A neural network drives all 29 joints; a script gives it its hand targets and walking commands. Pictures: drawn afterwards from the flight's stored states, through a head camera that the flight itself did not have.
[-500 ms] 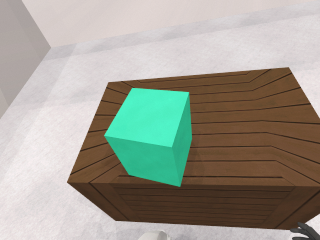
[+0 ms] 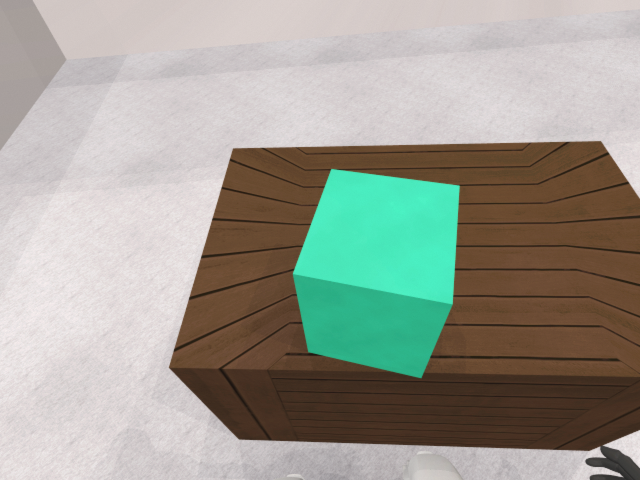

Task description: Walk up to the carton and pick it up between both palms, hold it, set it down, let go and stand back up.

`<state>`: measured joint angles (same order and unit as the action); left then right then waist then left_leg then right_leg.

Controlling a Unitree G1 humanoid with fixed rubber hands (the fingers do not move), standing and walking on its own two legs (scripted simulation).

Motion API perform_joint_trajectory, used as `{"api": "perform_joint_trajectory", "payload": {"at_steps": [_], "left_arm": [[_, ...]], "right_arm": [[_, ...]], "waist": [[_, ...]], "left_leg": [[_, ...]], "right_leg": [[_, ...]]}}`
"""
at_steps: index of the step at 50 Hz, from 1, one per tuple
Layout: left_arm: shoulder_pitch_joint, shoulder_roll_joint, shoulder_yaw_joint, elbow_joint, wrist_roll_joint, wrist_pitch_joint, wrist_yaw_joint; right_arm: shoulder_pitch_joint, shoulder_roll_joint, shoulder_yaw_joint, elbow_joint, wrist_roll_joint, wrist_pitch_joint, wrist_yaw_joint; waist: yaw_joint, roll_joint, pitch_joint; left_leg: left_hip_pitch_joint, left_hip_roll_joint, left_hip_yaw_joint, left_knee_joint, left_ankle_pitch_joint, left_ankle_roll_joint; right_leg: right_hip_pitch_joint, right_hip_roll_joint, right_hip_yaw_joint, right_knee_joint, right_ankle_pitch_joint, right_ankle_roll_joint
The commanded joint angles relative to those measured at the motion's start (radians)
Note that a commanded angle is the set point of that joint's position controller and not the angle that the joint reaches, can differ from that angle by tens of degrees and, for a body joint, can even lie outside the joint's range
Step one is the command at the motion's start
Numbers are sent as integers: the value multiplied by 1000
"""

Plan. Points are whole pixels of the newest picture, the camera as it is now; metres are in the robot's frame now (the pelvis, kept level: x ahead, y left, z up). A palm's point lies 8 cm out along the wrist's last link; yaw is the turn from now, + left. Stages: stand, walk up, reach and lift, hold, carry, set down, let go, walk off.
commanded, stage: walk up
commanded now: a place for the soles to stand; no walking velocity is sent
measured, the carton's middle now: (377, 276) +0.44 -0.06 -0.06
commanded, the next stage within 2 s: reach and lift in 1.90 s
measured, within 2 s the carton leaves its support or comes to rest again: neither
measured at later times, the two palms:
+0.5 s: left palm out of the picture +0.08 +0.37 -0.07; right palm out of the picture +0.10 -0.30 -0.12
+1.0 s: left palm out of the picture +0.11 +0.34 -0.08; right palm out of the picture +0.09 -0.31 -0.10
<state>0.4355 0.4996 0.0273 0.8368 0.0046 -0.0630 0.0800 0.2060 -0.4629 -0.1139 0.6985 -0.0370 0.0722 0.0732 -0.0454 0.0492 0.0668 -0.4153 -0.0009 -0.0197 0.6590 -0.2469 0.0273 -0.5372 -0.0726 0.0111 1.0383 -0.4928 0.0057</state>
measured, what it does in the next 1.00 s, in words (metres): steps on the spot: right foot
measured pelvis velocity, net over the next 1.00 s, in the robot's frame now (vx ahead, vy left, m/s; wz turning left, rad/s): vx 0.03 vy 0.01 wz -0.06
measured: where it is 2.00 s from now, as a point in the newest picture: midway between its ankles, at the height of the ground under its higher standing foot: outside the picture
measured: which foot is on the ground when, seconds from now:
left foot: down 0.00-1.00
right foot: up 0.00-0.24, down 0.26-1.00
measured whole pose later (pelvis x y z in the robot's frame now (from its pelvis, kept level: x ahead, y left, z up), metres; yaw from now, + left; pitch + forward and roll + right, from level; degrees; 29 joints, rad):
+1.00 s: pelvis +0.03 +0.01 +0.00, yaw -3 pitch +0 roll +1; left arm 0.31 0.44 0.00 0.85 0.00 -0.06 0.02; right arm 0.21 -0.43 -0.05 0.86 -0.04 -0.01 0.03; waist -0.02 0.02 0.01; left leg -0.34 0.04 0.01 0.68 -0.34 -0.01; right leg -0.36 -0.03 0.02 0.71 -0.34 0.02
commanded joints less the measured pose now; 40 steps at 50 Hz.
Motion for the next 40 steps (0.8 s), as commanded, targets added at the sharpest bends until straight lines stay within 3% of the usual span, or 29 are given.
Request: {"api": "perform_joint_trajectory", "payload": {"at_steps": [1, 3, 7, 8, 10, 11, 12, 13, 14, 15, 16, 17, 18, 20, 21, 22, 23, 24, 25, 26, 27, 29, 31, 33, 35, 36, 38, 39, 40], "left_arm": [[63, 174, 79, -14, 9, 5, -14], [57, 171, 77, -41, -1, -6, -10], [75, 159, 74, -21, 10, -12, -11], [80, 158, 70, -19, 20, -15, -13], [120, 137, 76, -11, 15, -31, -3], [107, 173, 76, 7, 27, -39, -1], [39, 251, 92, -28, 38, -44, -2], [-66, 241, 89, -80, 36, -39, -5], [-75, 254, 85, -71, 33, -34, -1], [-92, 256, 81, -83, 25, -34, -4], [-100, 246, 74, -73, 27, -35, -6], [-107, 259, 80, -78, 23, -29, -7], [-77, 245, 79, -72, 21, -30, -10], [-117, 233, 63, -77, 15, -21, -26], [-137, 194, 56, -84, 16, -17, -32], [-102, 134, 41, -75, 9, -12, -37], [-102, 96, 34, -86, -3, -8, -38], [-100, 97, 32, -81, -1, 5, -34], [-102, 137, 39, -73, -4, 11, -36], [-78, 149, 43, -48, -1, 12, -39], [-84, 150, 46, -35, 1, 1, -41], [-34, 140, 52, 11, 3, -24, -42], [-59, 174, 63, -6, 6, -21, -39], [-132, 171, 49, -30, 11, -14, -41], [-187, 166, 31, -23, 2, -3, -51], [-178, 139, 30, -13, 3, -4, -58], [-167, 126, 18, -5, 5, -1, -66], [-145, 122, 28, 4, 4, -3, -65], [-146, 130, 30, 11, 6, -2, -65]], "right_arm": [[-3, -190, -39, -58, -1, -39, -21], [28, -187, -32, -59, -3, -38, -20], [-11, -202, -33, -52, 3, -43, -24], [-17, -193, -34, -57, 7, -43, -27], [-46, -150, -10, -37, 28, -38, -28], [-37, -110, 2, -44, 40, -39, -34], [-40, -95, 8, -54, 30, -39, -31], [-4, -139, 3, -21, 24, -37, -36], [-6, -173, -13, -2, 11, -33, -40], [-2, -167, -14, 3, 15, -36, -38], [-30, -152, -8, 13, 9, -37, -33], [-2, -152, -20, 10, 12, -45, -25], [-24, -137, -13, 10, 17, -50, -24], [28, -111, -4, 40, 25, -69, -28], [78, -124, -2, 64, 31, -89, -40], [89, -160, -13, 71, 24, -102, -53], [93, -202, -19, 78, 19, -112, -62], [88, -238, -15, 77, 19, -118, -66], [38, -241, -10, 85, 16, -115, -66], [4, -245, -15, 97, 19, -116, -62], [-62, -207, -1, 80, 26, -113, -63], [-87, -154, 21, 90, 45, -109, -61], [-69, -140, 27, 80, 54, -112, -67], [-47, -121, 35, 107, 46, -104, -60], [-66, -149, 23, 103, 39, -100, -62], [-124, -160, 27, 97, 38, -102, -58], [-93, -190, 26, 121, 27, -106, -64], [-101, -185, 37, 118, 32, -106, -58], [-95, -186, 31, 115, 24, -105, -60]], "waist": [[0, 182, -65], [-8, 168, -31], [21, 99, -40], [22, 56, -80], [86, -72, -99], [86, -170, -106], [51, -293, -48], [15, -220, -21], [24, -177, -3], [16, -174, 0], [21, -132, 61], [4, -163, 64], [31, -154, 24], [-7, -188, -52], [-21, -216, -101], [-5, -75, -141], [-5, 22, -152], [8, 36, -150], [14, 12, -125], [27, 57, -89], [43, 62, -71], [83, 39, -124], [52, -47, -182], [31, 0, -133], [7, 4, -10], [28, 3, -14], [33, -6, -23], [42, 49, -57], [43, 12, -69]], "left_leg": [[126, 143, -261, -309, -368, 151], [134, 185, -303, -290, -336, 189], [18, 221, -319, -266, -210, 190], [35, 230, -308, -237, -201, 181], [38, 176, -175, -34, -19, 129], [10, 106, -115, 117, -10, 74], [-110, -2, -43, 212, -111, 2], [-133, -14, -27, 274, -268, -15], [-78, 24, -57, 300, -317, -7], [-17, 49, -63, 274, -315, 6], [-4, 51, -41, 217, -282, 13], [9, 21, -23, 232, -221, 5], [4, 37, -9, 169, -210, 12], [145, -4, 54, -63, -70, 12], [216, 19, 21, -102, 41, 23], [293, 91, -102, -190, 43, 41], [366, 234, -362, -231, 140, 91], [346, 335, -452, -252, 112, 142], [350, 321, -416, -242, 25, 178], [263, 337, -408, -216, 57, 199], [222, 291, -305, -184, 143, 164], [216, 179, -82, -37, 349, 75], [140, 96, -19, 56, 303, 33], [121, 87, -24, -35, 18, 23], [122, 129, -108, -156, -237, 53], [116, 146, -146, -187, -325, 61], [87, 206, -212, -263, -347, 93], [72, 192, -162, -225, -279, 87], [41, 170, -149, -215, -312, 75]], "right_leg": [[-16, 9, -35, -89, 65, -14], [-41, 6, -58, -158, 63, -20], [138, 10, -55, -221, 109, -45], [201, 13, -49, -320, 116, -59], [320, 41, -55, -538, 293, -55], [338, -38, 99, -601, 275, -87], [335, -200, 382, -650, 410, -146], [297, -260, 450, -636, 347, -207], [209, -325, 467, -635, 299, -274], [154, -326, 462, -584, 329, -292], [71, -275, 400, -606, 247, -263], [63, -256, 341, -593, 248, -263], [163, -205, 283, -572, 269, -219], [173, -125, 151, -443, 474, -164], [175, -80, 92, -350, 538, -116], [155, -31, 44, -204, 469, -78], [15, 39, 1, -72, 268, -19], [2, 68, 55, -124, -79, -11], [-32, 26, 32, -156, -114, -33], [26, 4, 59, -215, -115, -39], [76, 19, 20, -302, -67, -46], [264, 26, -6, -516, 292, -52], [334, -38, 93, -415, 655, -89], [232, -78, 179, -432, 412, -114], [70, -39, 155, -418, 242, -101], [84, 5, 101, -435, 173, -88], [135, 36, 35, -397, 244, -54], [217, 29, 36, -422, 241, -56], [248, 33, 38, -438, 232, -63]]}}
